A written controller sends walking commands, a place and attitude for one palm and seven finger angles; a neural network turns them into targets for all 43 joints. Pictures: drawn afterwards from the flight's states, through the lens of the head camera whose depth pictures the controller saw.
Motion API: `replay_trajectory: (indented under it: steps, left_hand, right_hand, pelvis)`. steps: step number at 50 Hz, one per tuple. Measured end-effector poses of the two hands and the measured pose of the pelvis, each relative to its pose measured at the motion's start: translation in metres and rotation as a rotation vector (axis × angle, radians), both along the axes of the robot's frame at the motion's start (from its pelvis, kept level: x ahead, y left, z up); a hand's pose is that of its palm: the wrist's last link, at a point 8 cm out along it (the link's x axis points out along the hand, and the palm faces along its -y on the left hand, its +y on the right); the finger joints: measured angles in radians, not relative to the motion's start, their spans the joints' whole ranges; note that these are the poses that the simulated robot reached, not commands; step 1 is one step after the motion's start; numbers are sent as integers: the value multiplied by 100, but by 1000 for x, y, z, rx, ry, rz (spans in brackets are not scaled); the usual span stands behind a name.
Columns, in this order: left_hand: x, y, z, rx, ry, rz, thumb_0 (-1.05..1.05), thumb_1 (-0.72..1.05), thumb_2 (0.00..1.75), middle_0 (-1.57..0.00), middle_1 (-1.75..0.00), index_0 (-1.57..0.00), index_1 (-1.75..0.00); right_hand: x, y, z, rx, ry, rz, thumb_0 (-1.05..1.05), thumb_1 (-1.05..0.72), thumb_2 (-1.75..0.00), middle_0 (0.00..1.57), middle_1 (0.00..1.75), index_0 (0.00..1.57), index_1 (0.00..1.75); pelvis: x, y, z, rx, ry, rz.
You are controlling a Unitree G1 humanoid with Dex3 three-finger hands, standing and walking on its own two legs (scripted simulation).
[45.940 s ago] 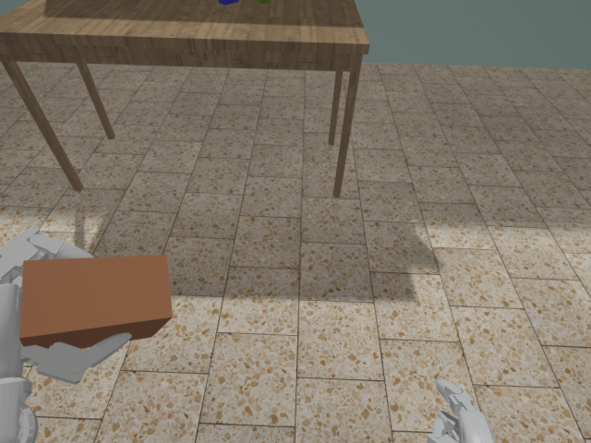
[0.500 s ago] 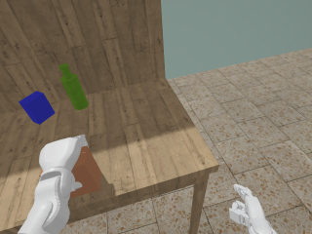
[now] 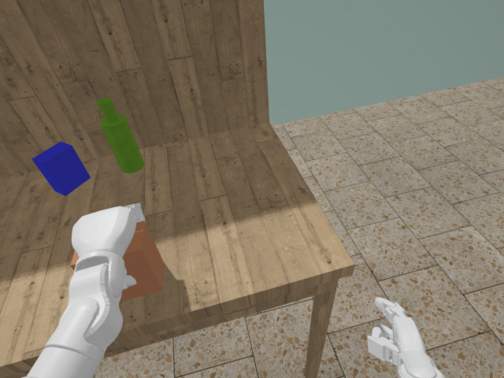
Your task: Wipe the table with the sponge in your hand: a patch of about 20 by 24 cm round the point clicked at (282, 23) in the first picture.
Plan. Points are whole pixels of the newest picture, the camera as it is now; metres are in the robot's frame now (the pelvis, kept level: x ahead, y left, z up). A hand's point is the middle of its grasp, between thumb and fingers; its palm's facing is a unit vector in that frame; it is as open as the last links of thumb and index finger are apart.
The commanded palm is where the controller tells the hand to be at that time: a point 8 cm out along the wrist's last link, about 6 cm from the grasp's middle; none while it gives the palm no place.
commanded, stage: wipe forward along the first lane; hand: left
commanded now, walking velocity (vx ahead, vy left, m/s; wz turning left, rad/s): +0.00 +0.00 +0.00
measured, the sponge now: (126, 270) +0.26 +0.28 +0.03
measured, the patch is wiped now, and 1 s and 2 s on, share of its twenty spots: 0.05 0.35 0.40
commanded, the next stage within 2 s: slide across to the middle lane in 1.32 s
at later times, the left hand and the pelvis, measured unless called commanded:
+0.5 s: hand (125, 224) +0.32 +0.29 +0.08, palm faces -0.05 -0.02 -1.00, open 10.2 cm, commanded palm +0.30 +0.29 +0.11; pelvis +0.00 -0.01 +0.00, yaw +0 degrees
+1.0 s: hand (124, 204) +0.37 +0.32 +0.08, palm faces -0.09 +0.00 -1.00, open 10.2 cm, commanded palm +0.35 +0.32 +0.11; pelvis +0.01 -0.01 -0.01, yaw -1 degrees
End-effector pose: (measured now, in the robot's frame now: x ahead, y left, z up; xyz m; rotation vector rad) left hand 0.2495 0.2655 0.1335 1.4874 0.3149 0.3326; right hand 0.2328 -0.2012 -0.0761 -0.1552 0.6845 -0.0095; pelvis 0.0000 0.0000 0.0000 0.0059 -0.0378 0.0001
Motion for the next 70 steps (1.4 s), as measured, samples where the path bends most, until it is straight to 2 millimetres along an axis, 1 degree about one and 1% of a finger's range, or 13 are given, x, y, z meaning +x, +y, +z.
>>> replay_trajectory:
  steps: [8, 21, 28, 37, 50, 60, 70]
  left_hand:
    - [17, 4, -1, 8, 26, 6, -1, -55, 107, -72, -134, -74, -134]
    - [44, 12, -1, 26, 55, 2, 0, -56, 108, -73, -133, -75, -134]
    - [64, 20, 1, 43, 84, 6, 0, -56, 108, -74, -133, -76, -134]
    - [82, 29, 0, 45, 109, -5, 0, -56, 108, -74, -133, -76, -134]
    - [106, 44, 1, 54, 115, -4, 1, -57, 108, -74, -133, -76, -134]
    - [126, 57, 0, 52, 124, -11, 1, -57, 108, -74, -134, -76, -135]
    - [146, 72, 0, 53, 126, -18, 1, -57, 108, -74, -134, -75, -135]
  right_hand:
    - [-15, -15, -9, -16, 42, -36, 1, -90, -90, 20, 30, 20, 29]
    - [-50, -42, -28, -47, 147, -105, 1, -90, -90, 20, 30, 20, 29]
    - [-67, -53, -34, -57, 188, -140, 1, -90, -90, 20, 30, 20, 29]
    - [-81, -62, -40, -68, 233, -172, 1, -90, -90, 20, 30, 20, 29]
    - [-90, -61, -43, -77, 279, -196, 1, -90, -90, 20, 30, 20, 29]
    - [-96, -53, -43, -83, 317, -213, 1, -90, -90, 20, 30, 20, 29]
    - [-104, -41, -42, -96, 364, -228, 1, -90, -90, 20, 30, 20, 29]
  pelvis:
    - [1, -3, -2, -1, 18, 1]
    - [-1, -8, -4, 0, 49, -1]
    - [-2, -11, -5, -1, 71, -3]
    - [1, -11, -6, -3, 98, -7]
    - [5, -5, -7, -9, 134, -9]
    - [11, 6, -6, -17, 158, -10]
    - [16, 21, -5, -25, 181, -10]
